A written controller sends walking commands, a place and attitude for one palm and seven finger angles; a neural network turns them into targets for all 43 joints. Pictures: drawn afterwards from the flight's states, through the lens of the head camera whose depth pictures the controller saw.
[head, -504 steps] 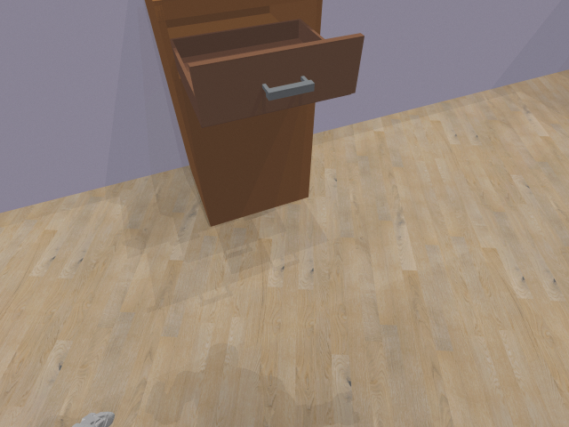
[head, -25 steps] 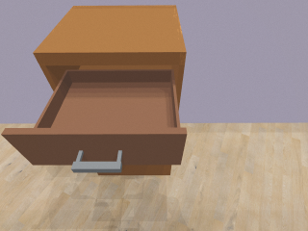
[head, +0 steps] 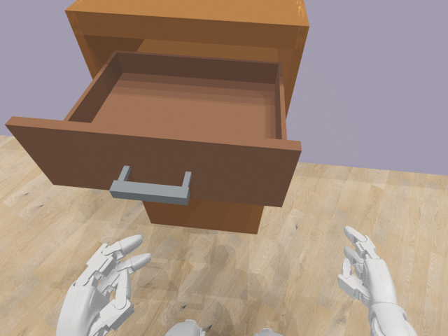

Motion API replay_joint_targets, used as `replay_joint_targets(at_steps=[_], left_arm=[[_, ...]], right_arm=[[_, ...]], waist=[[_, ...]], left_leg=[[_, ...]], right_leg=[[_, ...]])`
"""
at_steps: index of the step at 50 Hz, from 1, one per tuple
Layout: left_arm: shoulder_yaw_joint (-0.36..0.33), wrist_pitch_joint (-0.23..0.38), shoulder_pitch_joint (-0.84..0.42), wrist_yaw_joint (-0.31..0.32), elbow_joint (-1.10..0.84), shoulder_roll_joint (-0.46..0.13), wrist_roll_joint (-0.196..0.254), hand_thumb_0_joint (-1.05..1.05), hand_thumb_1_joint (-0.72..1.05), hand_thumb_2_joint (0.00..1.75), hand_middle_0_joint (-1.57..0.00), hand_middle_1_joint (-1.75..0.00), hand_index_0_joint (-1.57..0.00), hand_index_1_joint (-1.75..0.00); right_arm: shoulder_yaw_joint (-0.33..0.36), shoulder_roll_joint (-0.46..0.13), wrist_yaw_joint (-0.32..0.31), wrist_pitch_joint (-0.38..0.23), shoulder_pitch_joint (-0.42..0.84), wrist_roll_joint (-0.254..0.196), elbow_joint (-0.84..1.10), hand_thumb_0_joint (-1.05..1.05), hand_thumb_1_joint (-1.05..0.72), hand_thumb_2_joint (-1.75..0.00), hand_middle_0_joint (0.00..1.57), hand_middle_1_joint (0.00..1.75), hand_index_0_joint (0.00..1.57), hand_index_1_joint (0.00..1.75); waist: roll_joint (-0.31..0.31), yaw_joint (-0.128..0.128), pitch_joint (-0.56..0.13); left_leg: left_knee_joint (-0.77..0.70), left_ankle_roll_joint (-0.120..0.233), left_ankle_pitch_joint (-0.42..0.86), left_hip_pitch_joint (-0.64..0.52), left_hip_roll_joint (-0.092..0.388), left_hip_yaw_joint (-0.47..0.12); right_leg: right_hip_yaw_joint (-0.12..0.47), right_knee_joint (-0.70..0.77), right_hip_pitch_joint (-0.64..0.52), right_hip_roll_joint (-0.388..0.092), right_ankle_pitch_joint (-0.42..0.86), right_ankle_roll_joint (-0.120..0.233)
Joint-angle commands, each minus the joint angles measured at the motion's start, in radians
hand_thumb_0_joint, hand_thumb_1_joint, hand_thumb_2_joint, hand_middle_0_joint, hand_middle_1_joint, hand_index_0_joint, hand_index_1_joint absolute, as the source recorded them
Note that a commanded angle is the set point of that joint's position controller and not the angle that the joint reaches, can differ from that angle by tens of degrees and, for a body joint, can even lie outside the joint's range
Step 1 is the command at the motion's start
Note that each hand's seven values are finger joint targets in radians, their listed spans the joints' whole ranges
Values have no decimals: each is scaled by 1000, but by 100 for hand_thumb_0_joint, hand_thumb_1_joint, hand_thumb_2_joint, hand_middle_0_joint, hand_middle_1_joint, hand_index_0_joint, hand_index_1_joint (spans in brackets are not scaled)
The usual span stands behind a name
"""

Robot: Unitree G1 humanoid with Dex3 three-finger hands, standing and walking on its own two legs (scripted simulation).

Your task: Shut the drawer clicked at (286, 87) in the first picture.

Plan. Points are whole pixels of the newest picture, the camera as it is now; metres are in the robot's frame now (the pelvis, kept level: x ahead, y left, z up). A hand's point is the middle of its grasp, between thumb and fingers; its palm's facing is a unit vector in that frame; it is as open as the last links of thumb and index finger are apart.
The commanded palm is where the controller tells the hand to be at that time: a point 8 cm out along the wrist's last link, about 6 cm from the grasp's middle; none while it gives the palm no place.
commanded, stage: raise the hand and make a fist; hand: left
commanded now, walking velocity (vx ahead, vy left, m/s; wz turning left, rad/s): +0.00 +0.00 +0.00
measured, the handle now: (153, 183) +0.33 +0.16 +0.11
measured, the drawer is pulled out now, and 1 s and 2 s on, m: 0.29 0.29 0.29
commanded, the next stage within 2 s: bring the fist close to the handle in 1.46 s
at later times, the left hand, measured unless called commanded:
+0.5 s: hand (121, 281) +0.17 +0.15 +0.12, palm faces +0.01 -1.00 -0.01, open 3.5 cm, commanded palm +0.13 +0.20 +0.13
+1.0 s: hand (108, 273) +0.16 +0.14 +0.19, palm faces -0.01 -1.00 -0.05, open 3.3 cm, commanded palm +0.11 +0.19 +0.20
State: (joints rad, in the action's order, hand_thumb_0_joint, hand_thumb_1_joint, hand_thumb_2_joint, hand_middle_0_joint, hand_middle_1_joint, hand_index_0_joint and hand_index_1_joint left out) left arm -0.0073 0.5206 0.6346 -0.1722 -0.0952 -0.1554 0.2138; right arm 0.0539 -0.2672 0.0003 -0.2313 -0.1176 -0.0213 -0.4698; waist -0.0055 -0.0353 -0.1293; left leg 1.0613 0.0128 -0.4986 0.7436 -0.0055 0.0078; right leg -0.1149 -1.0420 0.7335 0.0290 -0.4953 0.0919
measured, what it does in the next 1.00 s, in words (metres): stands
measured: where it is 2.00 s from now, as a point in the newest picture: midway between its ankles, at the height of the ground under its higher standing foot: outside the picture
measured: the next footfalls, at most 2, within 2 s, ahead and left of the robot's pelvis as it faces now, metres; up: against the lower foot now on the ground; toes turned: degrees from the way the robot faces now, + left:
none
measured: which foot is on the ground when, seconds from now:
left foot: down 0.00-1.00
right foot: down 0.00-1.00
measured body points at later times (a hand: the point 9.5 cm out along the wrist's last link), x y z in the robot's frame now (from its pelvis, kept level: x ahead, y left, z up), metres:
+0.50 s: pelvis +0.01 +0.02 +0.02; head +0.04 +0.01 +0.47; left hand +0.17 +0.21 +0.12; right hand +0.18 -0.23 -0.05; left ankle +0.02 +0.11 -0.67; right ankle +0.02 -0.07 -0.67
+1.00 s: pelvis +0.02 +0.03 +0.04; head +0.00 +0.00 +0.49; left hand +0.16 +0.20 +0.19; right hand +0.23 -0.17 -0.01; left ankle +0.02 +0.11 -0.67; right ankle +0.02 -0.07 -0.67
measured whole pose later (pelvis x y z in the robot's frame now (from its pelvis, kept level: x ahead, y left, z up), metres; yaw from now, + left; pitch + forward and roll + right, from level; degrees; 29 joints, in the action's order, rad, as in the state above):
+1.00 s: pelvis +0.02 +0.03 +0.04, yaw +0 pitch +3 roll -1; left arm 0.08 0.10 0.79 -0.09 -0.69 -0.18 0.17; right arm -0.06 -0.21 0.00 -0.22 -0.24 -0.06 -0.45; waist 0.07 -0.05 -0.11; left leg 0.84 0.05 -0.44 0.44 -0.03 0.01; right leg -0.10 -0.80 0.42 0.02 -0.43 0.05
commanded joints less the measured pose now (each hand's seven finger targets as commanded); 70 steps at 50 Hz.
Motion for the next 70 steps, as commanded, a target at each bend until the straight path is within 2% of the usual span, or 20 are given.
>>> replay_joint_targets(at_steps=[1, 4, 6, 7, 8, 10, 11, 12, 15, 21, 24, 25, 31, 33, 38, 52, 56, 59, 63, 70], left_arm=[[-19, 26, -177, 32, -342, -89, -12, 0, 90, 90, -66, -80, -66, -80], [11, -35, -116, -7, -345, -84, -13, 0, 90, 90, -72, -86, -72, -86], [-45, -91, -51, -17, -312, -125, -9, 0, 90, 90, -76, -91, -76, -91], [-24, -115, -46, -21, -331, -97, 1, 0, 90, 90, -78, -93, -78, -93], [-65, -135, -24, -14, -329, -114, 11, 0, 90, 90, -80, -95, -80, -95], [-73, -162, -13, 2, -358, -104, 21, 0, 90, 90, -84, -99, -84, -99], [-124, -174, 31, 18, -333, -135, 22, 0, 90, 90, -86, -101, -86, -101], [-95, -175, 42, 23, -357, -102, 24, 0, 90, 90, -88, -104, -88, -104], [-60, -156, 43, 41, -440, -87, 19, 0, 90, 90, -94, -110, -94, -110], [-35, -131, 139, 61, -504, -89, -4, 0, 90, 90, -106, -123, -106, -123], [36, -135, 145, 65, -592, -57, -17, 0, 90, 90, -112, -130, -112, -130], [45, -139, 137, 72, -606, -56, -22, 0, 90, 90, -114, -132, -114, -132], [25, -199, 181, 113, -658, -81, -57, 0, 90, 90, -126, -145, -126, -145], [45, -221, 179, 109, -680, -64, -48, 0, 90, 90, -130, -149, -130, -149], [65, -275, 178, 92, -751, -61, -48, 0, 90, 90, -140, -160, -140, -160], [34, -380, 163, 76, -894, -92, -33, 0, 90, 90, -140, -160, -140, -160], [18, -410, 187, 71, -843, -88, -26, 0, 90, 90, -140, -160, -140, -160], [35, -419, 159, 69, -845, -78, -29, 0, 90, 90, -140, -160, -140, -160], [21, -404, 167, 78, -876, -90, -31, 0, 90, 90, -140, -160, -140, -160], [36, -380, 157, 75, -853, -79, -26, 0, 90, 90, -140, -160, -140, -160]], right_arm=[[-6, -84, -22, -30, -42, -13, 139, 0, -90, -90, 20, 30, 20, 30], [-18, -82, -30, -30, -48, -18, 155, 0, -90, -90, 20, 30, 20, 30], [-19, -78, -35, -23, -38, -25, 155, 0, -90, -90, 20, 30, 20, 30], [-28, -70, -36, -21, -37, -26, 164, 0, -90, -90, 20, 30, 20, 30], [-26, -63, -39, -17, -31, -29, 160, 0, -90, -90, 20, 30, 20, 30], [-32, -56, -44, -14, -19, -28, 163, 0, -90, -90, 20, 30, 20, 30], [-27, -52, -45, -12, -11, -29, 153, 0, -90, -90, 20, 30, 20, 30], [-34, -49, -43, -14, -10, -28, 160, 0, -90, -90, 20, 30, 20, 30], [-33, -54, -38, -37, -20, -25, 159, 0, -90, -90, 20, 30, 20, 30], [-20, -59, -28, -62, -28, -29, 147, 0, -90, -90, 20, 30, 20, 30], [-22, -64, -22, -69, -43, -29, 174, 0, -90, -90, 20, 30, 20, 30], [-23, -64, -22, -71, -49, -29, 176, 0, -90, -90, 20, 30, 20, 30], [-26, -58, -21, -37, -40, -31, 197, 0, -90, -90, 20, 30, 20, 30], [-33, -55, -22, -33, -37, -32, 209, 0, -90, -90, 20, 30, 20, 30], [-49, -52, -18, -35, -28, -37, 216, 0, -90, -90, 20, 30, 20, 30], [-70, -43, -10, -79, 11, -56, 201, 0, -90, -90, 20, 30, 20, 30], [-66, -44, -12, -87, 23, -63, 188, 0, -90, -90, 20, 30, 20, 30], [-69, -47, -16, -89, 16, -59, 187, 0, -90, -90, 20, 30, 20, 30], [-64, -45, -13, -101, 7, -54, 187, 0, -90, -90, 20, 30, 20, 30], [-62, -48, -13, -110, 10, -51, 173, 0, -90, -90, 20, 30, 20, 30]], waist=[[27, 99, -85], [35, 78, -133], [14, 49, -158], [2, 47, -162], [-11, 30, -162], [-32, 24, -145], [-62, 8, -146], [-48, 8, -123], [-7, 17, -103], [-32, 25, -76], [42, 31, -74], [29, 34, -63], [27, 16, -62], [1, 20, -38], [24, 16, -16], [14, -2, 16], [-15, -8, 51], [-1, -4, 71], [13, -10, 19], [-22, -1, 64]], left_leg=[[-121, 33, 150, -58, -1, -36], [-149, 33, 175, -86, -1, -44], [-165, 32, 202, -98, 0, -42], [-180, 31, 210, -103, -2, -44], [-192, 27, 219, -100, -2, -45], [-209, 24, 221, -103, -1, -45], [-216, 23, 228, -101, 1, -45], [-229, 22, 231, -102, -1, -44], [-248, 24, 241, -144, 3, -42], [-249, 26, 249, -164, 4, -40], [-267, 30, 252, -203, 5, -41], [-274, 29, 249, -209, 8, -48], [-301, 29, 270, -248, 15, -48], [-310, 31, 254, -249, 16, -48], [-339, 30, 267, -287, 22, -58], [-401, 29, 276, -351, 23, -64], [-410, 28, 252, -343, 17, -58], [-413, 30, 237, -350, 12, -49], [-405, 33, 277, -375, 9, -48], [-383, 35, 256, -363, 4, -36]], right_leg=[[182, 266, -59, -40, 78, -73], [167, 273, -124, -40, 122, -74], [165, 282, -182, -41, 158, -80], [159, 288, -207, -47, 175, -84], [159, 294, -237, -50, 191, -86], [158, 307, -258, -57, 212, -94], [157, 307, -279, -56, 224, -96], [147, 309, -279, -58, 226, -93], [115, 303, -250, -48, 214, -83], [118, 318, -247, -53, 219, -85], [84, 300, -225, -42, 207, -72], [76, 298, -217, -39, 200, -71], [58, 299, -244, -33, 231, -68], [59, 315, -247, -33, 220, -70], [49, 331, -267, -33, 232, -69], [50, 396, -349, -38, 249, -67], [62, 426, -357, -39, 229, -69], [70, 441, -352, -42, 204, -72], [72, 433, -375, -44, 253, -71], [110, 479, -359, -54, 210, -77]])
